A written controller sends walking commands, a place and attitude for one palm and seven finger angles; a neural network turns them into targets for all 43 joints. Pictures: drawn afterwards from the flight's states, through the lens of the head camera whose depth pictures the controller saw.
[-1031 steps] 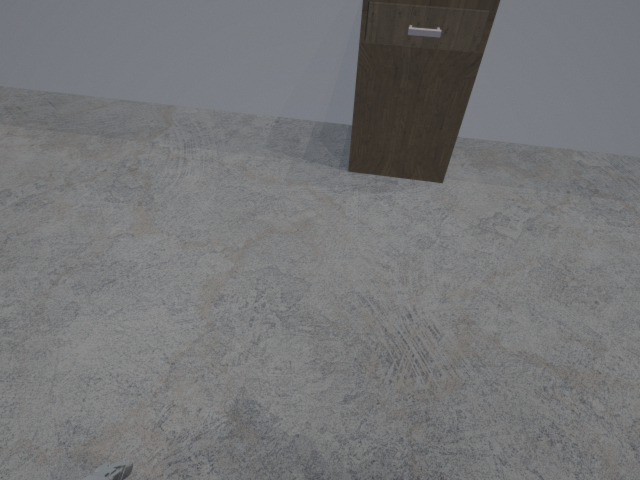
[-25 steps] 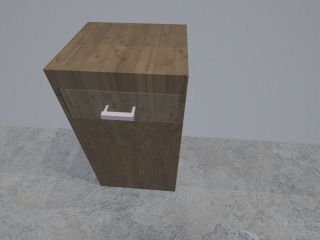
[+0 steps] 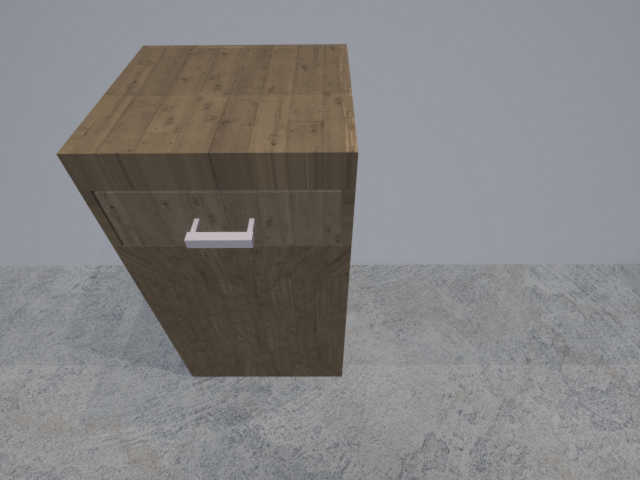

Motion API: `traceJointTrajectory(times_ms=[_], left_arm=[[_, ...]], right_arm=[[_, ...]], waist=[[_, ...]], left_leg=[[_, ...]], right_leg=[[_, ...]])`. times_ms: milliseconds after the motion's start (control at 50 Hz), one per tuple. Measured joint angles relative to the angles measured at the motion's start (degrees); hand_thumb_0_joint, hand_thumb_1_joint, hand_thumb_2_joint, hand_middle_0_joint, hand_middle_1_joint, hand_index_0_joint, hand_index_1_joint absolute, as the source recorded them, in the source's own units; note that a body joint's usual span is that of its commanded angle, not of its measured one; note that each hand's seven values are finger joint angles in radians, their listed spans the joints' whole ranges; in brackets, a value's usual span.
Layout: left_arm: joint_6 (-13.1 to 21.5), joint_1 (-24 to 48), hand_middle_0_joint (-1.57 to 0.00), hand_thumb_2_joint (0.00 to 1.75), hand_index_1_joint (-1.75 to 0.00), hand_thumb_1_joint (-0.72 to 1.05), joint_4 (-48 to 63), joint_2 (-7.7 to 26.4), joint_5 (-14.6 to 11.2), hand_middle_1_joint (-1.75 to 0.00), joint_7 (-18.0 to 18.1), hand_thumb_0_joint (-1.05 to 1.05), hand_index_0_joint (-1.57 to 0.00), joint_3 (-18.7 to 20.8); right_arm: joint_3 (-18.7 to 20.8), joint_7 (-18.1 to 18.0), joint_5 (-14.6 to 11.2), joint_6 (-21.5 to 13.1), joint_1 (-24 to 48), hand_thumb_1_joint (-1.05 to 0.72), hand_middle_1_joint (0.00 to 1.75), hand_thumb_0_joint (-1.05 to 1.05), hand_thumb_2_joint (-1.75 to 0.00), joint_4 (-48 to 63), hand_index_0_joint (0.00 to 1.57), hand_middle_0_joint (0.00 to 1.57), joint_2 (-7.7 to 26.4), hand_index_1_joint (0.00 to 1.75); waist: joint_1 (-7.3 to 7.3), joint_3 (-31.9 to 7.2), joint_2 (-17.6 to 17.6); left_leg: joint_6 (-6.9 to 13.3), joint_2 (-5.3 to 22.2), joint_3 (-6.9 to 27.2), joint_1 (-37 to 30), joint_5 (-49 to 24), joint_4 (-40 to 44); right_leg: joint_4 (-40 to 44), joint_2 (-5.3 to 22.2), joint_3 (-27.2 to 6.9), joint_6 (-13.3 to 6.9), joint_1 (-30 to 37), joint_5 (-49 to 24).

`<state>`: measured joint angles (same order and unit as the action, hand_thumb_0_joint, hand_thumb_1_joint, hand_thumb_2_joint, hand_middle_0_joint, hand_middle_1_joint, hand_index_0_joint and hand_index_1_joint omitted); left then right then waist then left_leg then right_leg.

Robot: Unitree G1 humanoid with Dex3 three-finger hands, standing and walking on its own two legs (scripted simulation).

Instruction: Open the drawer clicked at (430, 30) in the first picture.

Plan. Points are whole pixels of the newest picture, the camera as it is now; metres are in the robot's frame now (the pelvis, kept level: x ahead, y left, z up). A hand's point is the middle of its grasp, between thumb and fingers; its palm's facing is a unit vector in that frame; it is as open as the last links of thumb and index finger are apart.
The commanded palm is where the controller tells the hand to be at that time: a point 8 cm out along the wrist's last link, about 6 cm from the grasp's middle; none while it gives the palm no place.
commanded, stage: look again from close up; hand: left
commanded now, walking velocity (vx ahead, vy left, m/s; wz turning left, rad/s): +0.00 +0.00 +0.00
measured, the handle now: (222, 231) +0.54 +0.22 -0.04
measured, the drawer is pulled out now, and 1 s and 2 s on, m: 0.00 0.00 0.00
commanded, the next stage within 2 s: raise the hand with hooked fingers in 0.52 s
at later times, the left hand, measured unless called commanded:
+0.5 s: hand out of the picture -0.01 +0.13 -0.17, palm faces +0.01 -0.99 -0.16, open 16.4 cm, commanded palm none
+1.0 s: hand (231, 402) +0.23 +0.14 -0.05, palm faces +0.00 -0.37 -0.93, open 16.0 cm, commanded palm +0.17 +0.18 -0.02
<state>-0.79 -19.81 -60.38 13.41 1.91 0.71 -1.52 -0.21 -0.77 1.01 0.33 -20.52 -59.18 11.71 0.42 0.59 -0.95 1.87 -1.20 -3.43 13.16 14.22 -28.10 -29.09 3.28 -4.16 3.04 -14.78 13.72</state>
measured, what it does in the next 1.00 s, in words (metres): stands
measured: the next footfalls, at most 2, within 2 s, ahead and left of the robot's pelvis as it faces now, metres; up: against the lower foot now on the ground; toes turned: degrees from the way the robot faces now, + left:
none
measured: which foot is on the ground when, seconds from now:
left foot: down 0.00-1.00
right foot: down 0.00-1.00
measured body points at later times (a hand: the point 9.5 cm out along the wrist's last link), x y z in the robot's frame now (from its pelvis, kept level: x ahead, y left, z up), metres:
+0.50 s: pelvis +0.03 -0.03 +0.00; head +0.03 -0.03 +0.45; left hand -0.01 +0.18 -0.16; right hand +0.05 -0.26 -0.16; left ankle +0.01 +0.10 -0.74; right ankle +0.02 -0.16 -0.74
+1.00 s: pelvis +0.02 -0.04 -0.03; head +0.04 -0.06 +0.42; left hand +0.23 +0.15 +0.00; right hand +0.24 -0.28 -0.10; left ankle +0.01 +0.10 -0.74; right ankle +0.02 -0.16 -0.74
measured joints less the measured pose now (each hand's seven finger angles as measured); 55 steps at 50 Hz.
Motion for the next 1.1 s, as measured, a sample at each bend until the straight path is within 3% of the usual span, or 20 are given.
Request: traceJointTrajectory(times_ms=[320, 640, 660, 700, 740, 780, 840, 900, 940, 980, 1040, 1100], left_arm=[[1.0, -0.2, -0.16, 0.28, -0.30, -0.53, -3.5, -5.4, -0.2, -0.30, 0.1, -0.05, -0.16, -0.9], [1.7, 0.0, -0.16, 0.30, -0.30, -0.51, -4.5, -5.4, 0.0, -0.30, 0.8, -0.04, -0.16, -0.1], [-1.7, -2.9, -0.16, 0.29, -0.30, -0.51, 4.5, -4.6, 1.5, -0.30, 1.0, -0.05, -0.16, -2.4], [-2.0, -9.9, -0.16, 0.28, -0.30, -0.57, 23.3, -1.1, 5.7, -0.31, 2.8, -0.10, -0.16, -6.0], [-2.8, -13.7, -0.16, 0.25, -0.31, -0.62, 36.2, 1.4, 6.6, -0.32, 5.9, -0.14, -0.16, -6.6], [-3.3, -14.3, -0.17, 0.22, -0.32, -0.61, 45.9, 3.1, 9.7, -0.33, 8.5, -0.15, -0.16, -6.6], [-2.5, -9.5, -0.17, 0.23, -0.35, -0.58, 54.6, 3.6, 19.0, -0.36, 12.5, -0.12, -0.17, -6.5], [-0.3, -1.8, -0.17, 0.25, -0.39, -0.55, 56.5, 2.2, 32.5, -0.40, 16.6, -0.08, -0.17, -6.3], [1.0, 1.3, -0.17, 0.26, -0.41, -0.53, 56.2, 0.7, 41.2, -0.42, 18.9, -0.06, -0.17, -5.8], [2.0, 1.6, -0.18, 0.28, -0.44, -0.52, 56.4, -0.5, 48.3, -0.45, 20.4, -0.04, -0.18, -5.6], [3.3, -1.6, -0.19, 0.29, -0.48, -0.50, 57.5, -0.4, 56.0, -0.49, 22.2, -0.02, -0.19, -5.5], [2.9, -6.2, -0.20, 0.30, -0.53, -0.49, 58.7, 1.7, 61.1, -0.54, 24.5, -0.01, -0.20, -5.3]], right_arm=[[-0.2, -0.6, -0.4, -0.9, 4.7, -0.92, 0.30, 0.00, -0.90, -2.1, 0.20, 0.20, -1.8, 0.30], [-0.1, -1.0, -0.5, -1.0, 4.7, -0.91, 0.29, 0.00, -0.90, -3.5, 0.20, 0.20, -2.7, 0.30], [-0.4, -1.5, -1.4, -1.4, 3.8, -0.91, 0.30, 0.00, -0.90, -1.3, 0.20, 0.20, -2.4, 0.30], [-0.1, -4.1, -2.8, -6.8, 1.7, -0.92, 0.30, 0.01, -0.90, 2.4, 0.20, 0.21, -2.1, 0.30], [1.0, -5.7, -4.3, -11.0, 1.1, -0.91, 0.30, 0.01, -0.90, 5.3, 0.20, 0.21, -1.4, 0.30], [1.4, -6.4, -4.7, -13.6, 2.1, -0.91, 0.30, 0.01, -0.90, 8.3, 0.20, 0.20, -0.2, 0.30], [1.3, -6.0, -3.1, -15.2, 5.4, -0.91, 0.30, 0.01, -0.90, 13.6, 0.20, 0.20, 1.9, 0.30], [1.6, -3.9, 0.0, -13.2, 9.6, -0.91, 0.29, 0.01, -0.90, 19.2, 0.20, 0.20, 2.9, 0.30], [2.0, -2.0, 1.6, -10.1, 12.1, -0.91, 0.30, 0.01, -0.90, 22.5, 0.20, 0.20, 2.8, 0.30], [2.3, 0.0, 2.4, -6.5, 14.0, -0.91, 0.30, 0.01, -0.90, 25.2, 0.20, 0.20, 2.4, 0.30], [2.3, 2.1, 2.9, -2.0, 15.3, -0.90, 0.30, 0.01, -0.90, 28.1, 0.20, 0.20, 1.9, 0.30], [2.4, 3.1, 3.5, 0.9, 15.9, -0.90, 0.30, 0.01, -0.90, 29.9, 0.20, 0.20, 1.9, 0.30]], waist=[[-0.84, 0.2, 0.1], [-0.73, 0.5, 0.7], [-1.13, 0.9, 0.7], [-1.96, 1.0, 0.7], [-1.43, -0.2, -0.4], [-1.00, -1.4, -1.7], [-0.45, -3.3, -3.1], [-0.25, -5.1, -3.1], [-0.99, -6.3, -1.8], [-2.10, -7.4, 0.1], [-3.91, -8.0, 3.2], [-5.35, -7.7, 4.2]], left_leg=[[-2.0, 1.9, 1.0, -1.6, 1.4, 0.0], [-3.3, 3.7, 2.0, -2.1, 2.7, -0.6], [-3.2, 3.8, 1.7, -2.1, 3.1, -1.1], [-3.1, 3.4, 0.9, -2.5, 3.6, -1.3], [-3.0, 2.8, 1.3, -1.6, 4.1, -2.6], [-2.8, 2.2, 1.8, 0.1, 4.6, -4.2], [-2.5, 1.4, 2.4, 4.9, 5.5, -7.9], [-2.7, 1.1, 2.6, 10.4, 6.4, -11.8], [-3.1, 1.5, 1.9, 13.3, 6.9, -13.5], [-3.5, 2.0, 0.9, 15.7, 7.4, -14.7], [-4.1, 2.7, 0.4, 18.3, 8.2, -16.5], [-4.6, 3.3, 1.3, 20.2, 9.4, -18.9]], right_leg=[[-0.4, -1.9, 1.1, -1.3, 1.5, 1.7], [0.5, -3.5, 2.3, -2.5, 3.0, 2.5], [0.1, -3.6, 2.1, -2.5, 2.8, 2.6], [-1.9, -3.3, 1.2, -2.5, 2.1, 3.6], [-3.7, -2.6, 1.7, -2.4, 1.3, 4.8], [-5.6, -2.0, 2.1, -2.2, -0.3, 5.8], [-9.8, -1.2, 2.6, -2.1, -4.9, 7.3], [-14.1, -1.0, 2.6, -2.2, -10.6, 8.5], [-16.4, -1.4, 1.8, -2.5, -14.2, 9.0], [-18.4, -2.0, 0.8, -2.9, -17.4, 9.4], [-20.8, -2.8, 0.3, -3.6, -20.6, 10.2], [-22.6, -3.4, 1.1, -4.2, -22.0, 11.2]])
